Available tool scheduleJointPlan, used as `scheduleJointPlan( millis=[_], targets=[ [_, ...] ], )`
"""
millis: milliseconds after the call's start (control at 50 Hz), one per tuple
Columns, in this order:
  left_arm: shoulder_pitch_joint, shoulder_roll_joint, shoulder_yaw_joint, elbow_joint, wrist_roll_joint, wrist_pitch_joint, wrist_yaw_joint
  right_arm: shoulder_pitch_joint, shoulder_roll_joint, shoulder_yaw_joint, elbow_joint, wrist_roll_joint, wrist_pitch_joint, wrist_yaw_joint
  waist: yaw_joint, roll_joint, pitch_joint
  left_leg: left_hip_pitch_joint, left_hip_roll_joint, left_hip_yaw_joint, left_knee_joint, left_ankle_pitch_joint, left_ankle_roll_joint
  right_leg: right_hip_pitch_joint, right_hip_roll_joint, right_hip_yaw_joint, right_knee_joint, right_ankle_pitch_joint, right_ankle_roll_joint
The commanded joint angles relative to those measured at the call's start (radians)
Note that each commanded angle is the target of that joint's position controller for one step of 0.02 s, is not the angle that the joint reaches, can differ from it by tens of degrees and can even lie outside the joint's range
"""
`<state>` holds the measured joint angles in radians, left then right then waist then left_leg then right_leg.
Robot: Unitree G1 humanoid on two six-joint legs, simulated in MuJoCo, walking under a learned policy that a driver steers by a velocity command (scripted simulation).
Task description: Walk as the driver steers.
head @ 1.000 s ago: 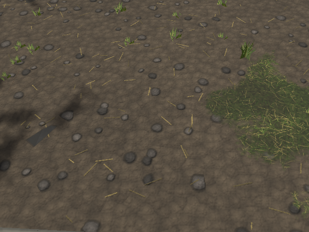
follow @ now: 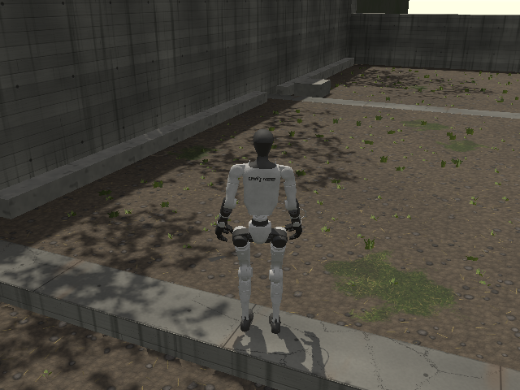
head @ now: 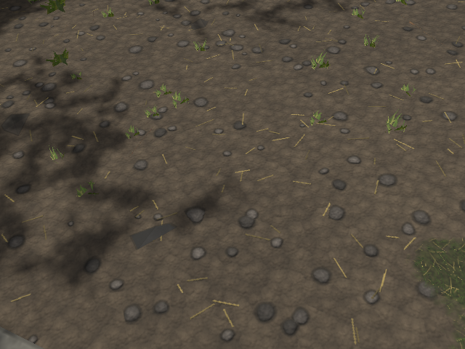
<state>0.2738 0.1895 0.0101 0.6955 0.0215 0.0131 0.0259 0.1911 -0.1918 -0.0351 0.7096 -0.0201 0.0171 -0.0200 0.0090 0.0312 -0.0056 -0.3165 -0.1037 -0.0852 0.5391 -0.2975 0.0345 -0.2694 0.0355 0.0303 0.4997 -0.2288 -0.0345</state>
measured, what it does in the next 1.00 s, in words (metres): walks ahead, turning right: left foot, then right foot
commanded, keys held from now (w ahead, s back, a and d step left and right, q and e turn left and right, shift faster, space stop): e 0.30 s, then w+e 0.50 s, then w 0.20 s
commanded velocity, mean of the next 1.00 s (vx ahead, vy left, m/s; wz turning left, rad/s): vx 0.24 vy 0.00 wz -0.47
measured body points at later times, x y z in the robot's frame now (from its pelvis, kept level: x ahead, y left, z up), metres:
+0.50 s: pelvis +0.00 +0.02 +0.01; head +0.01 +0.04 +0.46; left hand +0.20 +0.25 -0.10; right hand +0.03 -0.26 -0.08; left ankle +0.00 +0.11 -0.74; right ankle -0.03 -0.10 -0.65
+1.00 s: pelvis +0.15 -0.14 -0.01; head +0.17 -0.16 +0.44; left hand +0.42 -0.01 -0.10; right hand +0.04 -0.38 -0.14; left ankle +0.11 +0.05 -0.64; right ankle +0.14 -0.21 -0.74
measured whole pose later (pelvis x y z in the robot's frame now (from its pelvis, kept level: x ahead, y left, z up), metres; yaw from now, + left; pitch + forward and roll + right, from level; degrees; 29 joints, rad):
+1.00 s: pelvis +0.15 -0.14 -0.01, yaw -32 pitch +2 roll +0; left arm 0.20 0.25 0.06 0.65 0.03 -0.03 -0.03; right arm 0.36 -0.25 -0.04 0.79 -0.02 -0.06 0.01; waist -0.04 0.02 0.03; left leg -0.36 0.09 0.03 1.19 -0.34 0.02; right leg -0.36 0.07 -0.06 0.56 -0.23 -0.09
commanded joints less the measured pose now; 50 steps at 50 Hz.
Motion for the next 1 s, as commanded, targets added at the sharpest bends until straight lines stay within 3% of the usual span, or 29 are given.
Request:
scheduleJointPlan(
  millis=[20, 60, 100, 200, 260, 300, 320, 340, 360, 380, 400, 420, 460, 560, 640, 700, 720, 780, 820, 840, 860, 880, 900, 920, 940, 960, 980, 1000],
  targets=[
    [-0.069, 0.185, 0.053, -0.099, -0.005, -0.030, -0.008, -0.018, -0.118, -0.037, -0.066, 0.007, -0.016, -0.002, -0.023, -0.213, 0.006, -0.036, 0.023, 0.038, 0.090, -0.075, -0.032, 0.023, -0.232, 0.342, -0.203, 0.213, -0.150],
    [0.002, 0.218, 0.071, -0.087, -0.004, -0.027, 0.001, -0.030, -0.118, -0.040, -0.077, 0.009, -0.012, 0.002, 0.004, -0.198, -0.024, -0.137, 0.021, 0.041, 0.235, -0.166, -0.053, 0.124, -0.233, 0.365, -0.162, 0.366, -0.180],
    [0.032, 0.214, 0.081, -0.084, -0.006, -0.020, 0.004, -0.040, -0.107, -0.038, -0.083, 0.013, -0.008, -0.002, 0.011, -0.143, -0.057, -0.199, 0.030, 0.039, 0.346, -0.199, -0.074, 0.173, -0.233, 0.375, -0.137, 0.437, -0.201],
    [0.014, 0.200, 0.097, -0.103, -0.002, 0.002, 0.003, -0.077, -0.088, -0.024, -0.112, 0.021, 0.000, -0.007, 0.020, -0.160, -0.093, -0.186, 0.038, 0.049, 0.298, -0.195, -0.080, 0.169, -0.179, 0.393, -0.118, 0.377, -0.187],
    [-0.013, 0.210, 0.110, -0.114, 0.000, 0.016, -0.008, -0.046, -0.092, -0.019, -0.115, 0.026, -0.006, -0.007, 0.013, -0.194, -0.102, -0.074, 0.019, 0.058, 0.148, -0.175, -0.054, 0.111, -0.154, 0.424, -0.113, 0.336, -0.161],
    [-0.054, 0.210, 0.114, -0.120, -0.008, 0.025, -0.016, 0.029, -0.091, -0.018, -0.095, 0.024, -0.011, -0.013, -0.030, -0.194, -0.099, 0.080, 0.001, 0.076, -0.065, -0.058, -0.033, 0.024, -0.114, 0.420, -0.090, 0.271, -0.110],
    [-0.057, 0.201, 0.115, -0.121, -0.019, 0.027, -0.016, 0.084, -0.103, -0.020, -0.081, 0.012, -0.016, -0.020, -0.055, -0.159, -0.112, 0.220, 0.023, 0.060, -0.196, -0.003, -0.014, -0.084, -0.070, 0.402, -0.075, 0.027, -0.065],
    [-0.034, 0.147, 0.103, -0.137, -0.025, 0.025, -0.016, 0.114, -0.182, -0.036, -0.088, -0.006, -0.020, -0.028, -0.055, 0.042, -0.112, 0.370, 0.243, -0.172, -0.315, -0.210, 0.042, -0.288, 0.022, 0.304, 0.082, -0.333, -0.010],
    [-0.052, 0.131, 0.098, -0.161, -0.017, 0.019, -0.008, 0.063, -0.299, -0.062, -0.120, -0.023, -0.022, -0.025, -0.064, 0.257, -0.042, 0.303, 0.480, -0.482, -0.420, -0.439, 0.133, -0.487, 0.166, 0.083, 0.327, -0.371, 0.016],
    [-0.093, 0.207, 0.112, -0.158, 0.024, 0.011, -0.007, 0.038, -0.258, -0.063, -0.124, -0.038, -0.028, -0.020, -0.058, 0.159, 0.020, 0.186, 0.495, -0.477, -0.419, -0.455, 0.177, -0.476, 0.052, 0.117, 0.458, -0.282, 0.016],
    [-0.087, 0.218, 0.119, -0.136, 0.025, 0.004, -0.023, 0.000, -0.187, -0.039, -0.127, -0.027, -0.038, -0.017, -0.021, 0.092, 0.042, 0.150, 0.427, -0.396, -0.411, -0.416, 0.158, -0.440, 0.044, 0.115, 0.529, -0.207, 0.013],
    [-0.052, 0.212, 0.119, -0.115, 0.026, 0.004, -0.039, -0.022, -0.162, -0.030, -0.124, -0.018, -0.050, -0.016, 0.009, 0.072, 0.049, 0.152, 0.374, -0.303, -0.409, -0.346, 0.128, -0.430, 0.038, 0.096, 0.576, -0.150, 0.020],
    [-0.021, 0.200, 0.117, -0.086, 0.025, 0.008, -0.066, -0.004, -0.155, -0.025, -0.120, -0.007, -0.074, -0.019, 0.006, 0.088, 0.026, 0.202, 0.321, -0.180, -0.409, -0.236, 0.112, -0.439, 0.021, 0.053, 0.663, -0.084, 0.034],
    [-0.137, 0.173, 0.104, -0.111, 0.021, 0.008, -0.088, 0.149, -0.173, -0.035, -0.066, -0.006, -0.110, -0.007, -0.060, 0.071, 0.072, 0.327, 0.355, -0.103, -0.427, -0.145, 0.133, -0.570, -0.016, 0.048, 0.618, 0.000, 0.061],
    [-0.206, 0.157, 0.095, -0.127, 0.022, 0.005, -0.098, 0.206, -0.181, -0.043, -0.028, -0.006, -0.124, -0.001, -0.085, 0.078, 0.095, 0.371, 0.386, -0.033, -0.440, -0.060, 0.148, -0.591, -0.046, 0.025, 0.505, 0.024, 0.065],
    [-0.262, 0.136, 0.080, -0.150, 0.018, 0.000, -0.110, 0.217, -0.188, -0.050, -0.002, -0.006, -0.127, 0.007, -0.097, 0.084, 0.112, 0.363, 0.387, 0.048, -0.431, 0.028, 0.137, -0.547, -0.074, -0.018, 0.386, 0.047, 0.050],
    [-0.276, 0.136, 0.079, -0.163, 0.009, -0.002, -0.114, 0.221, -0.190, -0.051, 0.009, -0.011, -0.125, 0.008, -0.093, 0.080, 0.120, 0.343, 0.391, 0.077, -0.425, 0.057, 0.131, -0.506, -0.080, -0.027, 0.340, 0.043, 0.039],
    [-0.311, 0.136, 0.071, -0.190, 0.014, -0.003, -0.123, 0.223, -0.201, -0.056, 0.039, -0.015, -0.115, 0.008, -0.093, 0.100, 0.135, 0.318, 0.389, 0.159, -0.391, 0.169, 0.111, -0.399, -0.078, -0.110, 0.222, -0.019, -0.013],
    [-0.282, 0.135, 0.071, -0.191, 0.021, -0.007, -0.118, 0.233, -0.215, -0.057, 0.062, -0.007, -0.104, 0.005, -0.073, 0.105, 0.106, 0.299, 0.386, 0.208, -0.304, 0.437, 0.091, -0.254, -0.030, -0.161, 0.151, -0.066, -0.062],
    [-0.214, 0.141, 0.079, -0.175, 0.023, -0.014, -0.107, 0.238, -0.231, -0.058, 0.076, 0.000, -0.099, 0.005, -0.035, 0.100, 0.061, 0.291, 0.384, 0.236, -0.191, 0.677, 0.083, -0.138, 0.016, -0.176, 0.123, -0.075, -0.089],
    [-0.060, 0.148, 0.091, -0.127, 0.029, -0.026, -0.095, 0.228, -0.251, -0.059, 0.086, 0.008, -0.093, 0.005, 0.046, 0.057, -0.020, 0.250, 0.356, 0.292, 0.013, 0.814, 0.067, 0.050, 0.066, -0.186, 0.048, -0.027, -0.114],
    [0.120, 0.187, 0.108, -0.073, 0.042, -0.037, -0.080, 0.234, -0.230, -0.049, 0.073, 0.009, -0.092, 0.005, 0.120, -0.013, -0.150, 0.091, 0.316, 0.311, 0.257, 0.680, 0.047, 0.332, 0.033, -0.103, 0.028, -0.048, -0.136],
    [0.197, 0.289, 0.125, -0.084, 0.041, -0.047, -0.064, 0.235, -0.101, -0.011, -0.003, 0.012, -0.093, 0.022, 0.118, -0.259, -0.261, -0.268, 0.211, 0.298, 0.595, -0.050, -0.003, 0.612, -0.307, 0.381, -0.074, -0.308, -0.219],
    [0.210, 0.334, 0.135, -0.099, 0.001, -0.043, -0.049, 0.183, -0.162, -0.029, -0.030, 0.003, -0.097, 0.027, 0.137, -0.236, -0.331, -0.383, 0.111, 0.124, 0.798, -0.212, -0.017, 0.577, -0.432, 0.775, -0.245, -0.192, -0.284],
    [0.142, 0.311, 0.130, -0.086, -0.002, -0.040, -0.042, 0.104, -0.187, -0.038, -0.048, 0.007, -0.095, 0.033, 0.111, -0.142, -0.198, -0.444, 0.164, 0.062, 0.850, -0.102, -0.010, 0.488, -0.395, 0.586, -0.225, -0.071, -0.270],
    [0.092, 0.255, 0.110, -0.081, -0.002, -0.047, -0.037, 0.090, -0.163, -0.025, -0.046, 0.012, -0.103, 0.038, 0.069, -0.095, -0.108, -0.413, 0.198, 0.067, 0.803, -0.015, -0.006, 0.350, -0.355, 0.440, -0.214, 0.079, -0.246],
    [0.053, 0.206, 0.091, -0.074, 0.000, -0.057, -0.038, 0.114, -0.153, -0.021, -0.025, 0.005, -0.103, 0.040, 0.021, -0.058, -0.065, -0.350, 0.227, 0.065, 0.723, 0.018, -0.005, 0.246, -0.294, 0.331, -0.226, 0.174, -0.203],
    [0.028, 0.181, 0.077, -0.068, -0.005, -0.067, -0.039, 0.159, -0.153, -0.021, -0.004, -0.013, -0.089, 0.043, -0.019, -0.071, -0.043, -0.294, 0.240, 0.065, 0.666, 0.026, -0.010, 0.177, -0.250, 0.259, -0.249, 0.215, -0.177]
  ],
)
